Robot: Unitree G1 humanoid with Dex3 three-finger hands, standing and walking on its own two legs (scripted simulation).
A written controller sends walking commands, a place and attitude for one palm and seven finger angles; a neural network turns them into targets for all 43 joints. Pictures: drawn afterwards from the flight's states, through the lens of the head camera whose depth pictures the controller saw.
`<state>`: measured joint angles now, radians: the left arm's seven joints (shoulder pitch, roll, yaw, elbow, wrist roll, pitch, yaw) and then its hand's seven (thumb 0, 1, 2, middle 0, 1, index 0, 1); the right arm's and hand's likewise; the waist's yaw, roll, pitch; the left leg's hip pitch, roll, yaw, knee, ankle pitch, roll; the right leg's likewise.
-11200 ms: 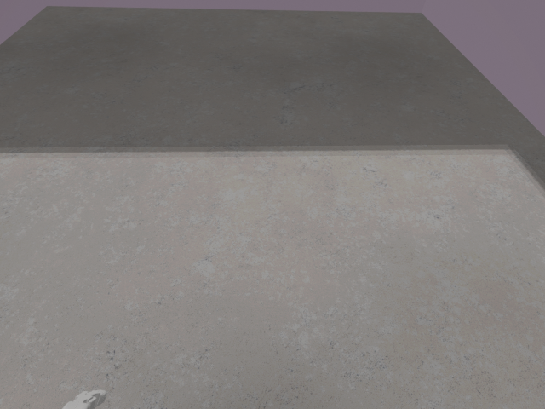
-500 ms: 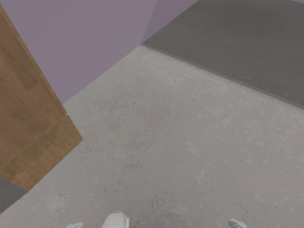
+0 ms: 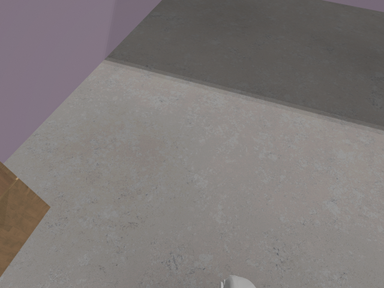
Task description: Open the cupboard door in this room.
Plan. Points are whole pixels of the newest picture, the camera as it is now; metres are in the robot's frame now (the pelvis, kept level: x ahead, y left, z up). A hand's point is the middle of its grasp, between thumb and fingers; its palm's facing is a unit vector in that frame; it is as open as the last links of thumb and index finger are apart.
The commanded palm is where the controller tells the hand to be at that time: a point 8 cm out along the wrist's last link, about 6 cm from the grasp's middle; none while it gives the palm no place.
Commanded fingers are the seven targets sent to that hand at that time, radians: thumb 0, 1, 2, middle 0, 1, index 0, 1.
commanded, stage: walk to a spot facing it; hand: left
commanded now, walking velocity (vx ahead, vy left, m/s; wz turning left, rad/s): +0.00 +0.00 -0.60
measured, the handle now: out of the picture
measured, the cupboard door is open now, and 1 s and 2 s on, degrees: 0 0 0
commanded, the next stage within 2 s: turn to face it in 0.26 s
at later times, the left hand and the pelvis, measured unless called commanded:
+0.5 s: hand (150, 275) +0.16 +0.10 -0.15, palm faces -0.22 -0.95 -0.24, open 7.4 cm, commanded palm none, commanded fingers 0.00 0.90 0.90 -0.20 -0.30 -0.20 -0.30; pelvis +0.04 -0.06 +0.00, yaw -14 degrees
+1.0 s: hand (131, 283) +0.15 +0.15 -0.16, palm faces +0.03 -0.96 -0.27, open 7.4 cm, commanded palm none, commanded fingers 0.00 0.90 0.90 -0.20 -0.30 -0.20 -0.30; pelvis +0.05 -0.07 +0.00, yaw +0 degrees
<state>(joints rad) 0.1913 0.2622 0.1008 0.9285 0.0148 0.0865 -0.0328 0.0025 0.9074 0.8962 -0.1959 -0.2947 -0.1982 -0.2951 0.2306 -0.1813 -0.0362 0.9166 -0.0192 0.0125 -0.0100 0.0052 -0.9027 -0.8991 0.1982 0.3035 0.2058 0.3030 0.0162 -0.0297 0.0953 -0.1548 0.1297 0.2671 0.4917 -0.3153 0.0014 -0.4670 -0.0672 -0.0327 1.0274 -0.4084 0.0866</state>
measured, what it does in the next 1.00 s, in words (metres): steps on the spot: right foot, then left foot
